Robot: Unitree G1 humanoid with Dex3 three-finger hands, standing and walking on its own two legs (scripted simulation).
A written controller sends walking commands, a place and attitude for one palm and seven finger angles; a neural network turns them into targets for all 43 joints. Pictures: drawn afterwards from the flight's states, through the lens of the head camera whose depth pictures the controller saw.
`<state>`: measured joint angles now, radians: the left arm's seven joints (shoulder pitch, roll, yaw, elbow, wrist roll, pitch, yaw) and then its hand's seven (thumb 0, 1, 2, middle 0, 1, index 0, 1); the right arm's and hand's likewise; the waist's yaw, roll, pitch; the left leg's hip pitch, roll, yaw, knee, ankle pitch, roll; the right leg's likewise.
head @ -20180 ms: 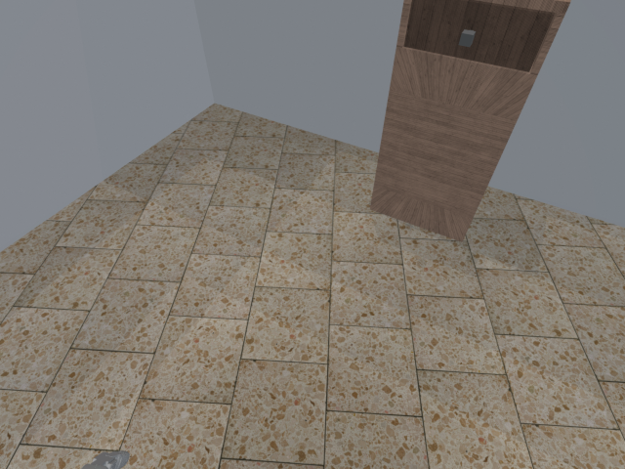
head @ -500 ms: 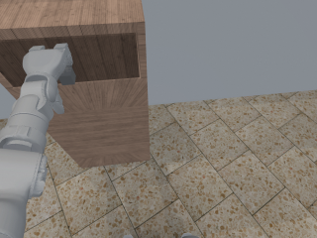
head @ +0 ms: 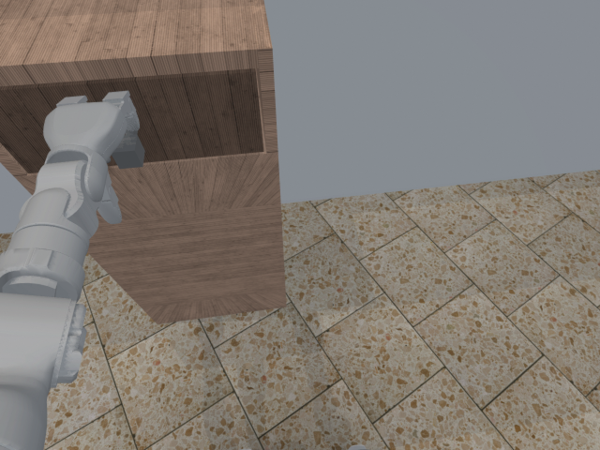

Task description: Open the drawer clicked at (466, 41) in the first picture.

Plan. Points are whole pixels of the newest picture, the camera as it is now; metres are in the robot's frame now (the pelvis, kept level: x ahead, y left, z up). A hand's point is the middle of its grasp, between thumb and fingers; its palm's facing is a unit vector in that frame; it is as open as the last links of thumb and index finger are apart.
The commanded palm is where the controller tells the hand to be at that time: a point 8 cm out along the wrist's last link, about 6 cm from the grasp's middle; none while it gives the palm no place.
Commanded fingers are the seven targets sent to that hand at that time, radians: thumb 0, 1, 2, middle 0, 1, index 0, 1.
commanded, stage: lift the fingers back up to retry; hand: left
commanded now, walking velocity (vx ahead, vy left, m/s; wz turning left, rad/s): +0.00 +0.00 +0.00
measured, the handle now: (129, 143) +0.53 +0.23 +0.08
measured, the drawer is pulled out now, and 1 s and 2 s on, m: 0.00 0.00 0.00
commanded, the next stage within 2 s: re-aim the fingers above the handle in 0.56 s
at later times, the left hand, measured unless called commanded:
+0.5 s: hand (95, 125) +0.50 +0.24 +0.15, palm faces +0.00 +0.00 -1.00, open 13.5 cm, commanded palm +0.47 +0.24 +0.21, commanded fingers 0.00 -0.50 0.30 -0.30 -1.20 -0.30 -1.20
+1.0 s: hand (102, 125) +0.50 +0.23 +0.15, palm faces +0.02 -0.01 -1.00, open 13.7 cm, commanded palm +0.47 +0.25 +0.21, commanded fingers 0.00 -0.50 0.30 -0.30 -1.20 -0.30 -1.20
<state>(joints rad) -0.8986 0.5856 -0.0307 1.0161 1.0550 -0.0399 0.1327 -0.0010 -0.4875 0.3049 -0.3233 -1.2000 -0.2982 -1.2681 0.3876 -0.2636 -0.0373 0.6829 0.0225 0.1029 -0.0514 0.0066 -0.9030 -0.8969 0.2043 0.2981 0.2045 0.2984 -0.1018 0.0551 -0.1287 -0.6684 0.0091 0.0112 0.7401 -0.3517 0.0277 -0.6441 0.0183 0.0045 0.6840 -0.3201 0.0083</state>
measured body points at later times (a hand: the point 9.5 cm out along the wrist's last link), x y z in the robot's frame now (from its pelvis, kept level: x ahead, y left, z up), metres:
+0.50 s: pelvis +0.02 -0.01 +0.01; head +0.08 -0.03 +0.46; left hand +0.49 +0.24 +0.21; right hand +0.09 -0.27 -0.12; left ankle +0.00 +0.10 -0.71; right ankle +0.00 -0.13 -0.71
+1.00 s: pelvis +0.02 -0.01 +0.01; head +0.08 -0.03 +0.46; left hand +0.49 +0.23 +0.21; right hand +0.08 -0.28 -0.12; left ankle +0.00 +0.10 -0.71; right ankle +0.00 -0.13 -0.71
